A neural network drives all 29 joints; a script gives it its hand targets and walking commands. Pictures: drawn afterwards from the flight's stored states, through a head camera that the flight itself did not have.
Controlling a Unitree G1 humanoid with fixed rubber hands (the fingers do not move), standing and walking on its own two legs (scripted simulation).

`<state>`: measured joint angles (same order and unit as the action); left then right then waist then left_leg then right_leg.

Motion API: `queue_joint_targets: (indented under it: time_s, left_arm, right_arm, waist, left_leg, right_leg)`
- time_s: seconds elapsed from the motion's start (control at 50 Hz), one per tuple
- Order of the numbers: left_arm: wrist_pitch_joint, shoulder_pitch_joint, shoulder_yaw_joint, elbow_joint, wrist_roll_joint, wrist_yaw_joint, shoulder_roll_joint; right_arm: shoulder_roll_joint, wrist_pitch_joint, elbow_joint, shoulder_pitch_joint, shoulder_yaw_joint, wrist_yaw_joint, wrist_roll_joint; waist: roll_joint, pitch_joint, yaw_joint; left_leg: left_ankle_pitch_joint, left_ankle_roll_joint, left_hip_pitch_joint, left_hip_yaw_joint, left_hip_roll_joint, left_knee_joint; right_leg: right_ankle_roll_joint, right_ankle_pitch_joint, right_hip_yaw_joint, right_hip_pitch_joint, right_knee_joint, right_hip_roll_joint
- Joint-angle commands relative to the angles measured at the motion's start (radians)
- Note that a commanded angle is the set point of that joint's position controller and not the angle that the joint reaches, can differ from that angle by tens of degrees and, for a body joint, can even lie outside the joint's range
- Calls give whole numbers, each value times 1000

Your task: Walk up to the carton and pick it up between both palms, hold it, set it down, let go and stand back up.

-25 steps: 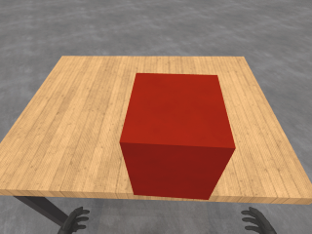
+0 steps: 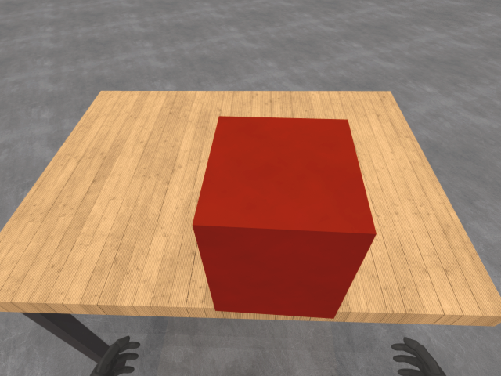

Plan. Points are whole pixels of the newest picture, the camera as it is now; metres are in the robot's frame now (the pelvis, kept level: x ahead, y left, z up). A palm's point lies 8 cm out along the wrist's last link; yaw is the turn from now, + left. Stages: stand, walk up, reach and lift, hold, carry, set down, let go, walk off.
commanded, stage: stand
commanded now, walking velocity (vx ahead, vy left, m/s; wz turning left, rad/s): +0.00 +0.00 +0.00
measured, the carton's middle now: (278, 220) +0.35 -0.02 +0.07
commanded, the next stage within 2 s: walk up in 0.22 s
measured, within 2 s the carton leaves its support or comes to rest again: neither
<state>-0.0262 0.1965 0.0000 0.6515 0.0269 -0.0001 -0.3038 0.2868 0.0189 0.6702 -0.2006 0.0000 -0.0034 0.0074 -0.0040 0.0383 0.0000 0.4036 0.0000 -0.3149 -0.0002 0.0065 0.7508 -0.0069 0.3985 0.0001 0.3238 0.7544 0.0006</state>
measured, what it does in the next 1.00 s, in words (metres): shifts its weight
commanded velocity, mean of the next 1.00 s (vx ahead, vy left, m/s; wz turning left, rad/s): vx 0.00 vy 0.00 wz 0.00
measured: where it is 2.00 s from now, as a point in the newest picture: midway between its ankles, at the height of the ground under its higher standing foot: outside the picture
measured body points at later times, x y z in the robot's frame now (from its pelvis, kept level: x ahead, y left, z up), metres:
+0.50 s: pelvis -0.01 +0.00 +0.00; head -0.01 +0.00 +0.45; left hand +0.14 +0.27 -0.09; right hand +0.13 -0.27 -0.09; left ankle +0.00 +0.12 -0.71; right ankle +0.00 -0.12 -0.71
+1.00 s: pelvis -0.05 -0.03 +0.00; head -0.04 -0.02 +0.45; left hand +0.09 +0.25 -0.10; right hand +0.06 -0.33 -0.09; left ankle -0.03 +0.11 -0.71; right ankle +0.00 -0.12 -0.71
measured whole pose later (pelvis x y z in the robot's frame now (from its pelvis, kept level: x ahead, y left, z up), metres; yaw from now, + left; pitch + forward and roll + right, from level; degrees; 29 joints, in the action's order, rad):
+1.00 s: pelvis -0.05 -0.03 +0.00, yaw -1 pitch -4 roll +2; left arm 0.03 0.20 0.00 0.70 0.03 0.01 -0.35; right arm 0.37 0.05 0.73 -0.24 0.00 -0.03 0.01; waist -0.05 0.09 0.00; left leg 0.34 0.00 -0.29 0.00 0.00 0.70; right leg -0.05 0.35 0.00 0.36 0.76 0.02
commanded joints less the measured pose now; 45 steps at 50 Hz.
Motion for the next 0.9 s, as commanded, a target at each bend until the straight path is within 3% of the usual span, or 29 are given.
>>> queue_joint_targets:
  time_s: [0.0,0.08,0.2,0.24,0.28,0.32,0.34,0.38,0.4,0.42,0.46,0.5,0.52,0.54,0.56,0.58,0.6,0.62,0.64,0.7,0.72,0.74,0.76,0.78,0.8,0.82,0.84,0.86,0.88]
  left_arm:
    - [-43,-45,78,-16,-7,-10,-235]
    - [-37,-83,85,-5,-4,-13,-253]
    - [-34,-64,79,-2,-13,-15,-230]
    - [-42,-66,76,10,-14,-10,-232]
    - [-37,-45,82,8,-18,-11,-246]
    - [-38,-31,83,18,-15,-11,-250]
    - [-37,-53,87,28,-15,-13,-253]
    - [-38,-68,81,15,-12,-11,-232]
    - [-9,-22,92,-21,14,2,-280]
    - [3,-29,91,-25,8,5,-249]
    - [22,-17,84,-30,4,4,-232]
    - [26,-11,89,-31,5,12,-223]
    - [21,10,94,-27,8,15,-231]
    - [18,67,92,-6,12,23,-232]
    - [12,95,99,2,19,21,-242]
    - [9,93,105,-7,28,19,-280]
    - [2,97,121,3,23,22,-310]
    - [3,76,116,-7,18,25,-327]
    - [8,51,120,-24,30,21,-346]
    - [13,20,119,-46,24,16,-352]
    - [18,20,121,-49,20,14,-347]
    - [24,4,106,-49,21,12,-333]
    - [25,-3,104,-54,13,12,-325]
    - [29,-6,108,-44,5,15,-308]
    - [27,-19,90,-35,-7,15,-278]
    - [31,-41,90,-41,-4,16,-268]
    - [31,-39,77,-48,-9,20,-226]
    - [30,-13,86,-25,-8,19,-235]
    - [30,9,89,-6,-2,22,-261]
  right_arm:
    - [248,39,-14,71,-79,-11,7]
    - [252,37,-7,73,-81,-9,4]
    - [259,39,11,91,-81,-7,10]
    - [253,46,2,74,-84,-10,21]
    - [275,44,18,69,-86,-4,17]
    - [252,44,8,77,-73,-6,12]
    - [244,41,9,68,-73,-6,14]
    - [245,44,24,87,-67,-8,9]
    - [329,53,41,-40,-99,-25,10]
    - [366,57,44,-66,-106,-32,15]
    - [392,62,35,-83,-122,-44,20]
    - [397,63,27,-43,-129,-47,18]
    - [385,61,20,-35,-125,-47,23]
    - [384,60,4,15,-124,-44,19]
    - [354,55,-2,25,-112,-45,17]
    - [319,47,-8,23,-100,-43,7]
    - [269,38,-3,-7,-87,-42,2]
    - [273,24,3,6,-89,-50,6]
    - [279,21,14,-25,-92,-51,11]
    - [282,24,16,-74,-91,-42,10]
    - [303,27,19,-75,-98,-44,10]
    - [285,34,24,-75,-87,-46,4]
    - [288,40,42,-129,-88,-48,6]
    - [267,49,58,-130,-86,-43,6]
    - [270,57,68,-170,-92,-45,9]
    - [299,64,81,-200,-101,-49,15]
    - [347,68,75,-165,-109,-49,37]
    - [376,68,52,-109,-106,-43,43]
    - [407,63,27,-50,-117,-40,32]
  waist:
    - [31,-61,-6]
    - [-29,-91,10]
    - [31,-110,-1]
    - [-27,-113,-2]
    - [44,-95,-17]
    - [37,-54,-15]
    - [32,-57,14]
    - [7,-34,2]
    - [-63,-47,25]
    - [23,-86,25]
    - [121,-27,16]
    - [108,25,6]
    - [123,1,-4]
    - [149,-23,-37]
    - [71,-35,-44]
    - [-63,-12,-35]
    - [-117,-37,-32]
    - [-164,-27,-27]
    - [-157,-31,-28]
    - [-169,-1,-12]
    - [-170,25,-12]
    - [-172,24,-7]
    - [-183,-28,9]
    - [-112,-51,16]
    - [-127,-84,39]
    - [-90,-126,43]
    - [58,-101,25]
    - [84,-68,8]
    - [76,-43,-14]
  left_leg:
    - [-279,74,17,85,86,-137]
    - [-323,73,36,88,82,-123]
    - [-312,84,49,88,84,-142]
    - [-298,75,48,88,89,-143]
    - [-306,77,30,100,95,-161]
    - [-256,76,28,97,89,-174]
    - [-281,85,38,104,102,-176]
    - [-240,84,14,98,88,-167]
    - [-254,120,50,192,129,-165]
    - [-280,163,71,255,179,-198]
    - [-358,246,70,369,293,-248]
    - [-431,280,3,368,333,-256]
    - [-460,259,0,332,310,-234]
    - [-412,209,-27,257,265,-183]
    - [-310,174,-91,198,204,-140]
    - [-226,109,-129,104,103,-34]
    - [-36,49,-170,-42,-9,113]
    - [193,38,-161,-92,-44,190]
    - [248,40,-146,-55,-30,212]
    - [175,54,-140,-40,-11,184]
    - [145,45,-132,-48,-4,143]
    - [77,43,-110,-58,-3,40]
    - [-9,49,-36,-69,-20,-60]
    - [-93,48,51,-93,-31,-182]
    - [-159,64,140,-9,0,-250]
    - [-119,78,219,77,51,-314]
    - [-84,148,214,306,184,-318]
    - [-22,225,156,416,293,-368]
    - [48,268,38,408,332,-364]
  right_leg:
    - [-83,-298,93,-30,-162,-99]
    - [-85,-359,103,-56,-159,-111]
    - [-84,-311,84,-43,-146,-100]
    - [-79,-304,102,-45,-142,-99]
    - [-72,-299,88,-49,-142,-97]
    - [-73,-241,101,-15,-152,-87]
    - [-83,-276,117,-22,-153,-104]
    - [-95,-246,113,-4,-179,-105]
    - [-94,-323,89,39,-83,-60]
    - [-72,-295,74,62,-14,-50]
    - [-51,-54,28,142,100,-18]
    - [-41,109,24,112,118,-14]
    - [-43,87,31,83,72,-16]
    - [-57,-25,20,3,-28,-28]
    - [-67,-200,43,-66,-92,-32]
    - [-121,-293,156,-60,-184,-87]
    - [-163,-283,297,-113,-292,-191]
    - [-241,-289,371,-48,-364,-270]
    - [-263,-260,423,-36,-378,-289]
    - [-246,-267,352,-32,-356,-252]
    - [-232,-316,342,-26,-329,-227]
    - [-216,-408,255,-35,-291,-196]
    - [-206,-451,229,-44,-234,-181]
    - [-171,-367,177,-54,-212,-151]
    - [-146,-324,173,19,-147,-142]
    - [-105,-224,148,41,-76,-121]
    - [-62,-73,112,171,8,-48]
    - [-32,91,44,151,17,-8]
    - [-36,138,39,79,33,-17]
